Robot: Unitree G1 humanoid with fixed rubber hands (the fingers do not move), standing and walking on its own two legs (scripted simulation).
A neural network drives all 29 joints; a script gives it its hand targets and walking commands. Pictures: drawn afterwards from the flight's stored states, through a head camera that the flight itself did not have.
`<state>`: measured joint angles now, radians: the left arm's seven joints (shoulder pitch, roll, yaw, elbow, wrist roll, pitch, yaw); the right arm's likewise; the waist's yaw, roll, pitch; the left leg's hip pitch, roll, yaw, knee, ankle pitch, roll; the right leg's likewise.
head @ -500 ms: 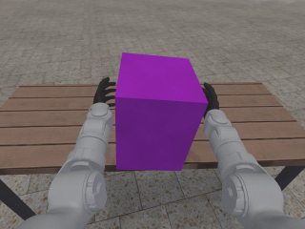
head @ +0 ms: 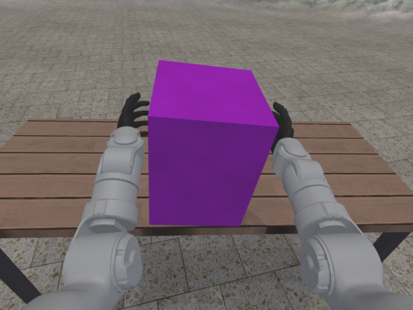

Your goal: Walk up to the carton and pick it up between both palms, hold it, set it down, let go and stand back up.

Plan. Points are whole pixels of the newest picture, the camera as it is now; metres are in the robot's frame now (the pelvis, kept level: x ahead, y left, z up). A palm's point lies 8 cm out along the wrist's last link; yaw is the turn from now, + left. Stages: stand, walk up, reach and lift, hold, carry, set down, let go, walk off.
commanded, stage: reach and lift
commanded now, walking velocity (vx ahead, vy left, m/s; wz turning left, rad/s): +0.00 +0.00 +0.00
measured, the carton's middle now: (200, 146) +0.45 +0.06 +0.13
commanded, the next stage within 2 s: hold in 1.56 s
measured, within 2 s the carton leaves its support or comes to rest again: neither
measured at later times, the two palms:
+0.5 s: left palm (116, 120) +0.37 +0.20 +0.24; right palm (281, 129) +0.39 -0.10 +0.23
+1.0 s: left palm (116, 104) +0.37 +0.20 +0.27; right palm (288, 110) +0.39 -0.10 +0.27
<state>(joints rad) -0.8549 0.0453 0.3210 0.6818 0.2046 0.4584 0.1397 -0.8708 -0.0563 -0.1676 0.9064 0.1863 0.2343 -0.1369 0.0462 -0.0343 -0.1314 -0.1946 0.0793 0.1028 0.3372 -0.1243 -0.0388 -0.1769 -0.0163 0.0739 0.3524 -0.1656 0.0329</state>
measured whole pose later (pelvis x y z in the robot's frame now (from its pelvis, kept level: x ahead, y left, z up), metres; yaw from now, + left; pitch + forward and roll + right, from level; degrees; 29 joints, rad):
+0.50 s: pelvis -0.01 +0.00 +0.00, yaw +0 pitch -2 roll +0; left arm -0.90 0.08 0.31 0.62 0.20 0.61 0.12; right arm -0.92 -0.06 -0.16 0.85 0.22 0.37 -0.17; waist 0.04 -0.04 -0.15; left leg -0.17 0.07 0.10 0.34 -0.12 -0.04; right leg -0.15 -0.02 0.07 0.35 -0.16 0.04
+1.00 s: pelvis +0.00 +0.00 +0.00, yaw +0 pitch -2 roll +0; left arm -0.96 0.11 0.29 0.59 0.20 0.72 0.10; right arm -1.00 -0.10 -0.14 0.82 0.29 0.48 -0.21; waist 0.03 -0.03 -0.17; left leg -0.17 0.07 0.10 0.34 -0.13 -0.03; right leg -0.15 -0.02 0.07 0.34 -0.16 0.04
